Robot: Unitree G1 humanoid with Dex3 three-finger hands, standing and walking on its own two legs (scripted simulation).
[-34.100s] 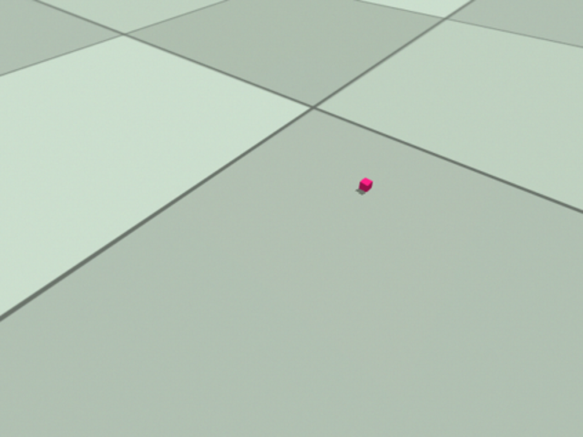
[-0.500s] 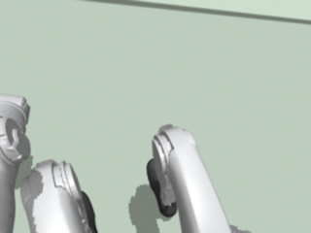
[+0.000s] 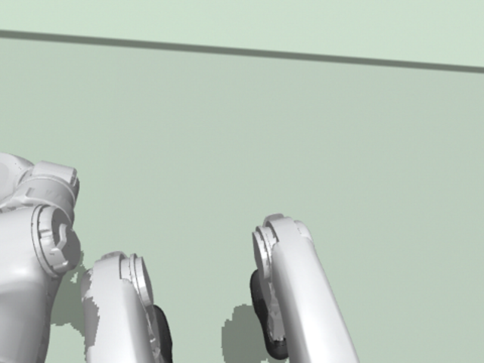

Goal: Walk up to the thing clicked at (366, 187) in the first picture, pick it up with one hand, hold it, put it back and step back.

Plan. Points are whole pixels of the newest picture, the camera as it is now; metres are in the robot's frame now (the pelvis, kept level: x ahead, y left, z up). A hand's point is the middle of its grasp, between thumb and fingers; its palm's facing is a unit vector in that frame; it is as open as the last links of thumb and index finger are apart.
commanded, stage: lift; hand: left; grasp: from above
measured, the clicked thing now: (42, 191) +0.47 +0.29 -0.18
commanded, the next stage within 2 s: hold in 1.36 s
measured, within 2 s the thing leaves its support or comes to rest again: neither
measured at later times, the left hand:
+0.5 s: hand out of the picture +0.39 +0.25 +0.06, palm faces -0.09 -0.44 -0.89, open 7.5 cm
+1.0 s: hand out of the picture +0.38 +0.23 +0.23, palm faces -0.12 -0.44 -0.89, open 7.4 cm
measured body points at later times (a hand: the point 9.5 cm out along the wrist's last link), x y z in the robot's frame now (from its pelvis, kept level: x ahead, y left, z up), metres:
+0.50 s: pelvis +0.01 -0.01 +0.15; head +0.15 -0.02 +0.57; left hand +0.40 +0.27 +0.12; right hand +0.13 -0.29 +0.01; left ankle +0.08 +0.14 -0.33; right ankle +0.11 -0.13 -0.33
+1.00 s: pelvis +0.05 -0.02 +0.30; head +0.13 -0.03 +0.74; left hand +0.39 +0.25 +0.28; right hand +0.17 -0.27 +0.16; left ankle +0.08 +0.14 -0.33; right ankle +0.11 -0.13 -0.33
